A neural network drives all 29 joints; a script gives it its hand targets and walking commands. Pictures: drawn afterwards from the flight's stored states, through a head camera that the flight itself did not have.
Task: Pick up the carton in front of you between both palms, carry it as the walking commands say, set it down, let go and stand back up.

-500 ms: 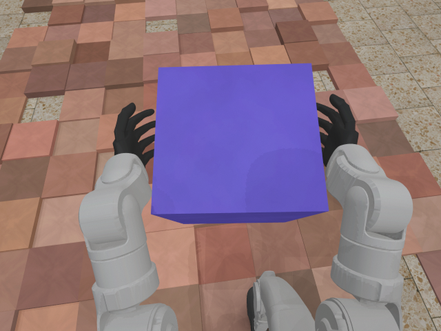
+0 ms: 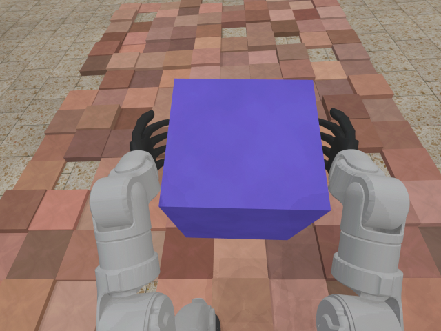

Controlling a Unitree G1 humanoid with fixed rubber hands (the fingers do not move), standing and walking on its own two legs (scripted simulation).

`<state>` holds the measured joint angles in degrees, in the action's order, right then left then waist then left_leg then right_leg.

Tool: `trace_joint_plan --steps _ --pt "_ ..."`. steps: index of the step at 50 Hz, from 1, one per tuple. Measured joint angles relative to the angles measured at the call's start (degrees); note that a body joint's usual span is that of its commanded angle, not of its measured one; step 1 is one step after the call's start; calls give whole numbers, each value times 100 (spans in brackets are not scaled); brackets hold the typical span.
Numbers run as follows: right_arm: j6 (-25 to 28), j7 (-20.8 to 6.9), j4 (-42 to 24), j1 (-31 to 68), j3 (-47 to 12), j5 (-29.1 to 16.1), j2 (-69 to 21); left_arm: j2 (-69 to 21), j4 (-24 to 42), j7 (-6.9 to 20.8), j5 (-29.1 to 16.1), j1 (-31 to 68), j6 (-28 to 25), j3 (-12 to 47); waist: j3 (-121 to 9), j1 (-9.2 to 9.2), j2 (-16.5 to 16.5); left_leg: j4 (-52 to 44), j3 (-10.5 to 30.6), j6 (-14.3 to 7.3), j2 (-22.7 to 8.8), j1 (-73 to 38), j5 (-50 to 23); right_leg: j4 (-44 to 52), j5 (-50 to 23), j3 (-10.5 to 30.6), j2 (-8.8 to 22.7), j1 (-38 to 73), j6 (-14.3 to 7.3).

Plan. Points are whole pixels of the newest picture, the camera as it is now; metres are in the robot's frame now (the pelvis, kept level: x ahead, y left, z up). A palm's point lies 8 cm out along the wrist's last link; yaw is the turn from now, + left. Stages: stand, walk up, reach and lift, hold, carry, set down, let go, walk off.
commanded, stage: carry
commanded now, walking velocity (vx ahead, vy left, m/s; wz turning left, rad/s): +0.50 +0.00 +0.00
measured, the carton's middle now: (239, 171) +0.37 +0.01 +0.09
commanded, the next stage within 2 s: none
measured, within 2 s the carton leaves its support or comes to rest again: neither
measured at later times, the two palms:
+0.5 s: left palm (184, 43) +0.66 +0.14 +0.17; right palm (319, 31) +0.69 -0.16 +0.17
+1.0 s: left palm out of the picture +1.02 +0.13 +0.14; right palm out of the picture +0.99 -0.17 +0.14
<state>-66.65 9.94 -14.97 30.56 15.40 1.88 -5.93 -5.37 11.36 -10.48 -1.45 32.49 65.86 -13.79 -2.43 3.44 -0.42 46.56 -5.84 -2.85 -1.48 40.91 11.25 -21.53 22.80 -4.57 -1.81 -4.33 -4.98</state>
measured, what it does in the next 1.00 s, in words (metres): climbs: left foot 0.04 m higher, then right foot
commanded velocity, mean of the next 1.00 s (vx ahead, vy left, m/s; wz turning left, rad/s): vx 0.46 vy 0.00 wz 0.00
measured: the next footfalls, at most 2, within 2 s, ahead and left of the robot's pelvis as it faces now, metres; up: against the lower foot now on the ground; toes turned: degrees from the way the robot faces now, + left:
left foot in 0.02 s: +0.20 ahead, +0.11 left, +0.04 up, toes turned +4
right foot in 0.36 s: +0.39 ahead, -0.11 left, +0.04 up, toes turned -1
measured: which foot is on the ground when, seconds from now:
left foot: up 0.00-0.00, down 0.02-0.38, up 0.40-0.74, down 0.76-1.00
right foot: down 0.00-0.08, up 0.10-0.34, down 0.36-0.76, up 0.78-1.00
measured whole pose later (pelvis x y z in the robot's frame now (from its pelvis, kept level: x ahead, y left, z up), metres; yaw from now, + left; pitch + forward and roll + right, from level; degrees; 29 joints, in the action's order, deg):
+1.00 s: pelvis +0.66 +0.01 +0.03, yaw +0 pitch +7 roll -2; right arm -66.1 9.4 -7.9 29.7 17.0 1.7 -7.4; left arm -8.8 7.9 -8.7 4.1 31.2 66.8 -17.5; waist -1.5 -4.7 0.6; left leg 22.5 -3.8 -5.4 2.4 12.4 17.0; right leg -50.7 15.8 -2.1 0.8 -36.5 -0.2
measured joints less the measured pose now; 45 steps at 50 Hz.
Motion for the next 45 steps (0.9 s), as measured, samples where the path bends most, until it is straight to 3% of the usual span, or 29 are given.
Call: trace_joint_plan --steps 2,4,6,8,10,12,15,18,20,23,25,29,34,37,38,40,42,45 --pt "-34 11 180 66 -18 -31 7 51 -82 17 35 18 69 -26 -21 -115 -144 -432 -206 -67 196 -269 -86 -216 257 -4 170 243 46" --pt "-17 46 504 186 -104 -23 -87 158 -98 84 39 -81 155 -157 82 -348 -407 -508 -407 -115 413 -642 54 -1501 -557 3 544 -128 236" --pt "-25 129 698 343 -169 16 -161 206 -41 146 16 -160 191 -308 233 -668 -262 -648 -358 -149 428 -918 176 -3951 -281 401 333 -1175 489" --pt "-16 173 594 286 -210 -80 -136 83 58 163 31 -168 167 -430 389 -896 -107 -879 -238 -105 418 -1239 251 -5354 90 645 90 -2053 397" --pt "11 209 407 188 -216 -229 -57 -110 202 154 123 -154 120 -497 489 -1012 -22 -1125 -151 -82 385 -1584 357 -5407 182 717 82 -2667 267" --pt "40 232 298 198 -201 -374 22 -221 356 119 229 -146 71 -490 508 -1062 22 -1282 -99 -66 328 -1886 521 -4757 89 685 200 -3081 226" --pt "46 245 347 370 -193 -497 111 -220 484 71 318 -142 43 -433 399 -1050 65 -1417 -57 57 231 -2304 814 -2821 -305 551 366 -3164 292" --pt "-30 226 507 502 -170 -473 178 -160 346 86 383 -56 103 -375 175 -817 97 -1235 -16 235 90 -2700 1321 -1290 -1207 165 340 -2720 354" --pt "-89 155 641 537 -109 -425 301 -178 61 115 426 57 92 -291 84 -563 260 -425 215 228 -101 -2627 1574 -1392 -1460 -19 171 -2501 436" --pt "-194 42 842 470 22 -330 300 -189 -220 67 429 27 193 -189 9 -226 161 1315 528 148 97 -1915 1466 -1367 -914 -19 71 -2176 363" --pt "-245 -10 867 433 130 -196 155 -193 -234 8 370 -75 246 -199 25 -52 64 1643 457 109 198 -1491 1330 -1044 -882 32 73 -1872 292" --pt "-109 -71 633 385 288 62 -112 -158 -92 -47 176 -93 177 -226 144 217 -67 674 305 140 278 -967 1107 -379 -830 198 100 -1249 379" --pt "45 57 173 336 263 127 -123 -12 -31 -88 -66 143 -13 -111 185 418 0 -1048 290 109 303 -802 -156 -204 -518 336 22 -630 544" --pt "1 66 104 293 219 143 -79 49 -81 -109 -121 195 15 -44 136 351 168 -2192 191 -54 250 -1313 -1153 -825 -799 149 -67 -420 704" --pt "-39 46 138 332 200 155 -84 93 -85 -109 -132 218 73 -53 98 291 215 -2414 136 -108 206 -1592 -1379 -1349 -938 90 -91 -472 641" --pt "-35 20 267 398 166 163 -91 236 -239 -72 -160 354 130 -56 35 57 10 -2029 92 -200 343 -1720 -365 -2765 -203 278 -11 -933 510" --pt "-100 -3 467 412 116 95 -55 272 -403 -31 -128 373 208 -103 12 -201 -66 -1750 69 -275 437 -1777 89 -3932 155 451 10 -1584 421" --pt "-175 -11 616 263 148 25 -56 55 -502 23 97 274 294 -239 -7 -520 16 -1895 126 -301 453 -2102 292 -4163 35 413 125 -2383 419"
